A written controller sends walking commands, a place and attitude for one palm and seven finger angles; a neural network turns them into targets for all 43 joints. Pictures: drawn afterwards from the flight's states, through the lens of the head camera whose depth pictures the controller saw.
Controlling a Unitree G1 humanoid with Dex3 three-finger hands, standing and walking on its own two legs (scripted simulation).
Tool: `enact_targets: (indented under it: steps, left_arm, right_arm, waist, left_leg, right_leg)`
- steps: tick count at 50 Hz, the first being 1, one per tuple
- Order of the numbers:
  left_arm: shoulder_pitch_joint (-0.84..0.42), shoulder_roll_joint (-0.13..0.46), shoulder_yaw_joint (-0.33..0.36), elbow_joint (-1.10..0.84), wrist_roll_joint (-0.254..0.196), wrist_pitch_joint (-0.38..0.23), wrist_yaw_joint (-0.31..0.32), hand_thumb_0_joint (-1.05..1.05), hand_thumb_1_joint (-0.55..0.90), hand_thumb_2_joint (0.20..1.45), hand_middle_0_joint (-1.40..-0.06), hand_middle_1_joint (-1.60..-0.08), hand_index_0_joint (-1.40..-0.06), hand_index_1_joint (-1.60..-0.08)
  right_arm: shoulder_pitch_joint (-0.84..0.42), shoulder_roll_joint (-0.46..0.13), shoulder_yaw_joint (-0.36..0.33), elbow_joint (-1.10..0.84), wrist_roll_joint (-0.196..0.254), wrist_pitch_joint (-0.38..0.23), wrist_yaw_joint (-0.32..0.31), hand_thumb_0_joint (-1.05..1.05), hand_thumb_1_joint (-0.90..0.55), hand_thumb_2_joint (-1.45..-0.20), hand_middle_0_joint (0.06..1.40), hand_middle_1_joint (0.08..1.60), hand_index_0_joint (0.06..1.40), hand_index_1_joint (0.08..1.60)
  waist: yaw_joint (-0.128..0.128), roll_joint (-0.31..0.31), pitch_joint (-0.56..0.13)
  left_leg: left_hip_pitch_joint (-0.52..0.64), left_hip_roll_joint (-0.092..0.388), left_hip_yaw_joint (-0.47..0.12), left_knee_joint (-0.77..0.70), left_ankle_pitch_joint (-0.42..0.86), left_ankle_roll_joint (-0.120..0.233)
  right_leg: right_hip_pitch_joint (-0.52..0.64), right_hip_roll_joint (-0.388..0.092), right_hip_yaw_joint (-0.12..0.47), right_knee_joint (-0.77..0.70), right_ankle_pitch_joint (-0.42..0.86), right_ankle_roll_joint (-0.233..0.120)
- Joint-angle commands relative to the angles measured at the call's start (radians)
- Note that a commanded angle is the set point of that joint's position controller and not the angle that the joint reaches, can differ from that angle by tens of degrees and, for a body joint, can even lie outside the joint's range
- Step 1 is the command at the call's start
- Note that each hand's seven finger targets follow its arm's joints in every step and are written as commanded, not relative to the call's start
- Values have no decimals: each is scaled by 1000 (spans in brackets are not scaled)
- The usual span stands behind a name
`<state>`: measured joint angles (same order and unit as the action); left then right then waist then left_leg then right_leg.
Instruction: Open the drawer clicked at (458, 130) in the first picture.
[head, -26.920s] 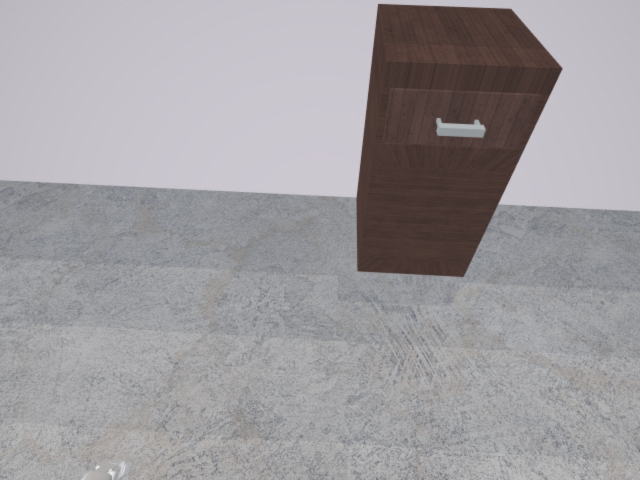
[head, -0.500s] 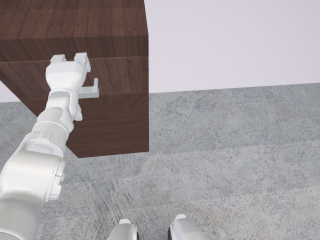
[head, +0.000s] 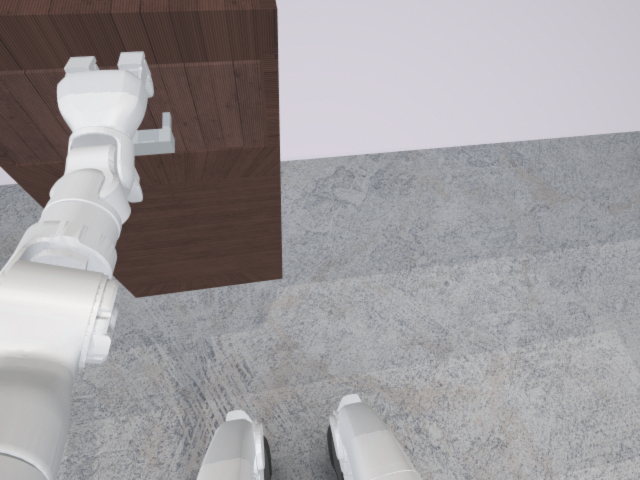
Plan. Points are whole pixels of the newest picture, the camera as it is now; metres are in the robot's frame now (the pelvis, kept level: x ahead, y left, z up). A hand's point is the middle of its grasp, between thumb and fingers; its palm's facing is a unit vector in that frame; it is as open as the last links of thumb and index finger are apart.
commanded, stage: lower the fingers behind the handle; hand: left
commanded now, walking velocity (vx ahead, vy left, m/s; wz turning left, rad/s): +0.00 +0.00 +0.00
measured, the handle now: (128, 132) +0.60 +0.20 +0.02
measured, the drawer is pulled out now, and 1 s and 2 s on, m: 0.00 0.00 0.00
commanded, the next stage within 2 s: lift the fingers back up to retry in 0.44 s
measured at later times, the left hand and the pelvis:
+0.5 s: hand (123, 132) +0.55 +0.18 +0.06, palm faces +0.05 +0.02 -1.00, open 13.8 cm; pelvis -0.01 +0.00 -0.01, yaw +0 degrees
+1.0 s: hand (119, 129) +0.55 +0.18 +0.07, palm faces -0.05 +0.00 -1.00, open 13.7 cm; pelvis +0.01 -0.01 +0.02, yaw +0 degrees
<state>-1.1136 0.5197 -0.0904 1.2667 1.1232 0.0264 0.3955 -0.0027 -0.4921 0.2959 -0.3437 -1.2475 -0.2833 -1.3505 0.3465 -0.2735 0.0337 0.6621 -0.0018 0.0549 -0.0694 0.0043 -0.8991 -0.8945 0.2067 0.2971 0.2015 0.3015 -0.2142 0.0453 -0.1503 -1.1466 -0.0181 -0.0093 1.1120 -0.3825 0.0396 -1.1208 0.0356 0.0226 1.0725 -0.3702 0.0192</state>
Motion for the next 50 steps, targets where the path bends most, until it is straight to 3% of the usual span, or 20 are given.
enact_targets:
  steps: [1,4,14,17,19,29,31,36,39,41,42,44,47,50]
  left_arm:
    - [-257,295,43,8,-1,80,-54,0,-500,300,-300,-1200,-300,-1200]
    - [-289,284,30,-2,-4,87,-60,0,-500,300,-300,-1200,-300,-1200]
    - [-326,291,21,-3,-7,112,-84,0,-500,300,-300,-1200,-300,-1200]
    - [-315,278,11,-3,-4,110,-93,0,-500,300,-300,-1200,-300,-1200]
    - [-311,286,22,-8,-13,107,-100,0,-500,300,-300,-1200,-300,-1200]
    - [-318,286,15,-34,-18,83,-110,0,-500,300,-300,-1200,-300,-1200]
    - [-322,320,36,-44,-17,84,-109,0,-500,300,-300,-1200,-300,-1200]
    - [-372,327,42,-101,-28,80,-105,0,-500,300,-300,-1200,-300,-1200]
    - [-408,375,70,-154,-37,68,-105,0,-500,300,-300,-1200,-300,-1200]
    - [-386,409,97,-170,-39,58,-106,0,-500,300,-300,-1200,-300,-1200]
    - [-386,385,84,-185,-49,54,-107,0,-500,300,-300,-1200,-300,-1200]
    - [-393,426,114,-212,-61,36,-106,0,-500,300,-300,-1200,-300,-1200]
    - [-375,408,115,-249,-73,8,-98,0,-500,300,-300,-1200,-300,-1200]
    - [-364,429,145,-290,-79,-23,-79,0,-500,300,-300,-1200,-300,-1200]
  right_arm:
    - [121,-190,-60,-58,3,-24,-22,0,-900,-900,200,300,200,300]
    - [122,-189,-60,-59,3,-27,-25,0,-900,-900,200,300,200,300]
    - [126,-190,-52,-57,9,-26,-34,0,-900,-900,200,300,200,300]
    - [125,-187,-50,-59,10,-25,-33,0,-900,-900,200,300,200,300]
    - [129,-185,-51,-62,9,-23,-34,0,-900,-900,200,300,200,300]
    - [137,-180,-52,-66,13,-31,-37,0,-900,-900,200,300,200,300]
    - [144,-183,-50,-64,14,-27,-37,0,-900,-900,200,300,200,300]
    - [154,-175,-55,-63,16,-28,-37,0,-900,-900,200,300,200,300]
    - [156,-170,-54,-65,16,-25,-41,0,-900,-900,200,300,200,300]
    - [156,-167,-53,-63,17,-22,-44,0,-900,-900,200,300,200,300]
    - [155,-163,-54,-68,18,-23,-44,0,-900,-900,200,300,200,300]
    - [153,-161,-53,-65,19,-21,-47,0,-900,-900,200,300,200,300]
    - [150,-157,-57,-67,20,-22,-48,0,-900,-900,200,300,200,300]
    - [154,-155,-63,-61,19,-21,-47,0,-900,-900,200,300,200,300]
  waist:
    - [-4,-44,-271]
    - [-19,-50,-273]
    - [-30,-34,-288]
    - [-27,-13,-282]
    - [-26,-44,-289]
    - [-30,-30,-277]
    - [-21,-24,-296]
    - [-22,-12,-331]
    - [-12,-18,-367]
    - [9,10,-390]
    - [6,6,-397]
    - [10,-19,-402]
    - [26,11,-387]
    - [40,3,-409]
  left_leg:
    - [166,-8,-19,-181,-242,19]
    - [168,-4,-30,-180,-252,19]
    - [176,1,-41,-176,-261,19]
    - [174,0,-40,-170,-252,18]
    - [166,1,-37,-167,-246,20]
    - [159,0,-30,-161,-257,20]
    - [165,-1,-29,-164,-251,20]
    - [205,-2,-25,-189,-238,22]
    - [219,-6,-15,-203,-216,24]
    - [241,-8,-11,-217,-191,23]
    - [255,-11,-7,-227,-185,25]
    - [270,-8,-6,-241,-173,26]
    - [312,-9,-2,-271,-143,25]
    - [354,-8,-3,-291,-84,26]
  right_leg:
    - [114,6,-47,-188,-226,-37]
    - [92,7,-52,-178,-228,-37]
    - [74,5,-54,-164,-223,-36]
    - [69,6,-55,-159,-213,-36]
    - [89,6,-52,-164,-211,-36]
    - [89,5,-45,-174,-229,-34]
    - [109,5,-43,-177,-221,-32]
    - [164,7,-39,-206,-204,-26]
    - [235,5,-26,-233,-192,-23]
    - [281,5,-20,-247,-166,-23]
    - [298,6,-21,-261,-163,-21]
    - [345,5,-12,-283,-153,-18]
    - [376,7,-12,-311,-121,-20]
    - [435,8,-7,-333,-67,-22]
